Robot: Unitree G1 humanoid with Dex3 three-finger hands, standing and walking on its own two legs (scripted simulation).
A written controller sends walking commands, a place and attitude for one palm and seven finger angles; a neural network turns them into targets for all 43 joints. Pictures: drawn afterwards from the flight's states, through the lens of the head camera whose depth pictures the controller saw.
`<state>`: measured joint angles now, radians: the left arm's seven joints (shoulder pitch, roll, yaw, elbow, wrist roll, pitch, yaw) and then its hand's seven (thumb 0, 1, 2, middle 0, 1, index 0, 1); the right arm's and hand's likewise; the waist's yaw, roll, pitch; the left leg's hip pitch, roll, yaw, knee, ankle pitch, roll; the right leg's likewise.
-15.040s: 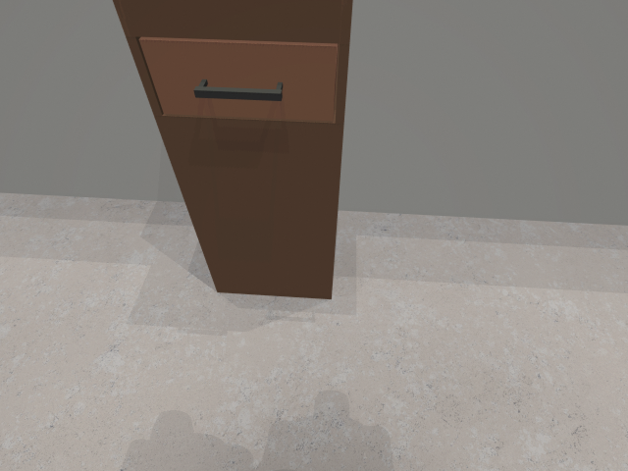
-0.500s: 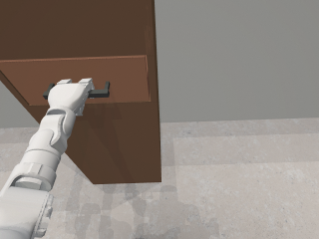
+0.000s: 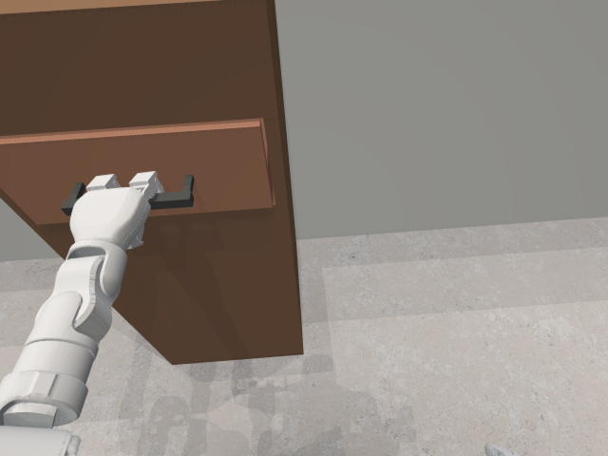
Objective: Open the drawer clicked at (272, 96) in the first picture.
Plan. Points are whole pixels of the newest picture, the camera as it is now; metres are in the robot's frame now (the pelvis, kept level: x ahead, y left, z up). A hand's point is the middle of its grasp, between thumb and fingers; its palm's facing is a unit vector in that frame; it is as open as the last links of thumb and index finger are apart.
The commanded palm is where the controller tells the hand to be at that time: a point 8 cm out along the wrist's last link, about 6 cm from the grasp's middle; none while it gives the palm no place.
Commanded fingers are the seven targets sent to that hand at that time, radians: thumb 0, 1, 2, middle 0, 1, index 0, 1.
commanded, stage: pull the drawer open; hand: left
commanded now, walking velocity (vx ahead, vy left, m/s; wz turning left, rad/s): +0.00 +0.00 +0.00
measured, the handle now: (131, 194) +0.45 +0.26 +0.09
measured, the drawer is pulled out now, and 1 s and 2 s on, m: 0.01 0.12 0.26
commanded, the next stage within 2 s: none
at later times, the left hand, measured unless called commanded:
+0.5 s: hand (124, 241) +0.39 +0.25 +0.07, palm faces -0.04 -0.06 -1.00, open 5.2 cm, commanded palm +0.34 +0.26 +0.13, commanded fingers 0.00 0.90 0.90 -0.40 -1.35 -0.40 -1.35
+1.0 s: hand (107, 308) +0.29 +0.25 +0.07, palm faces +0.04 -0.09 -1.00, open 5.5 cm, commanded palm +0.27 +0.26 +0.13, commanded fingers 0.00 0.90 0.90 -0.40 -1.35 -0.40 -1.35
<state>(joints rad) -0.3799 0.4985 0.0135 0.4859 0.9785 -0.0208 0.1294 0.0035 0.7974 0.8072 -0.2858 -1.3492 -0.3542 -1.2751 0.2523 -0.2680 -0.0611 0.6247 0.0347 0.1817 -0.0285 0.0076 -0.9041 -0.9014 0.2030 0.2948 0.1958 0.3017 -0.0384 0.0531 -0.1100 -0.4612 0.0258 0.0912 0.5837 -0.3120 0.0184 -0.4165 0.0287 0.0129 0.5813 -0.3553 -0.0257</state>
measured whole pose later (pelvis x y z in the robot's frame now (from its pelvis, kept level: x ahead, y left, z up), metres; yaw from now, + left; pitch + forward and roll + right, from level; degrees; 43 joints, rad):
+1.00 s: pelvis +0.01 +0.00 +0.00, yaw +2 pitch +7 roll +0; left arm 0.02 0.46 -0.08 0.01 0.94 0.06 0.14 -0.01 0.77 0.84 -0.28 -1.34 -0.38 -1.29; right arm 0.11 -0.27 -0.03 0.62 0.02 0.13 -0.04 0.01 -0.91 -0.90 0.20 0.29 0.19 0.30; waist 0.06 0.07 -0.09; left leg -0.37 0.00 0.05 0.58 -0.33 0.02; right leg -0.31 0.00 -0.02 0.58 -0.39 -0.02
